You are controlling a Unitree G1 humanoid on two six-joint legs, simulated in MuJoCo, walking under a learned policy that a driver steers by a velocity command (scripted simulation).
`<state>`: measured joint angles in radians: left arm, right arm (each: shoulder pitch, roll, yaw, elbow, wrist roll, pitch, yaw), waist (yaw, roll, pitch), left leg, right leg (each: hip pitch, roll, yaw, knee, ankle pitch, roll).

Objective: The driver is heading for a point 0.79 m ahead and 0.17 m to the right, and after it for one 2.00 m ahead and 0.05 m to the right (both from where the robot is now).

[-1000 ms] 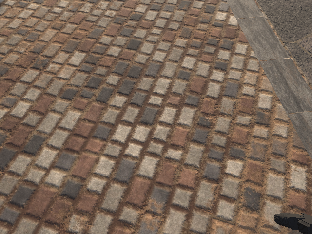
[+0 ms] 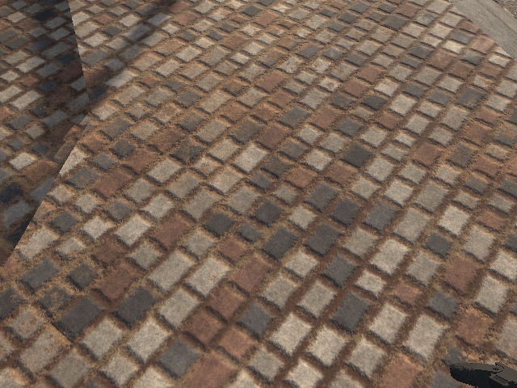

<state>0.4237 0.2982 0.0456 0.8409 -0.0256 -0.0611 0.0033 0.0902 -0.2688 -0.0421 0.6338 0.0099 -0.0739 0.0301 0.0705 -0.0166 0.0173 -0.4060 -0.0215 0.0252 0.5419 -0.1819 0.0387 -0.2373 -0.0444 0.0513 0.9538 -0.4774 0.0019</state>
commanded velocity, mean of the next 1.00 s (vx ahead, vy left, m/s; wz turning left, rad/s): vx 0.50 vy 0.00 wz -0.02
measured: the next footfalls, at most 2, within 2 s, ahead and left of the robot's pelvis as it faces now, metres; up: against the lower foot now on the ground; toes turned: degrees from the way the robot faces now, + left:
right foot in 0.42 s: +0.42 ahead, -0.13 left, +0.00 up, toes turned -2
left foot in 0.96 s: +0.71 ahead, +0.11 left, +0.00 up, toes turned -1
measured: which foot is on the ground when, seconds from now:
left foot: down 0.00-0.44, up 0.46-0.94, down 0.96-1.00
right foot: up 0.00-0.40, down 0.42-0.98, up 1.00-1.00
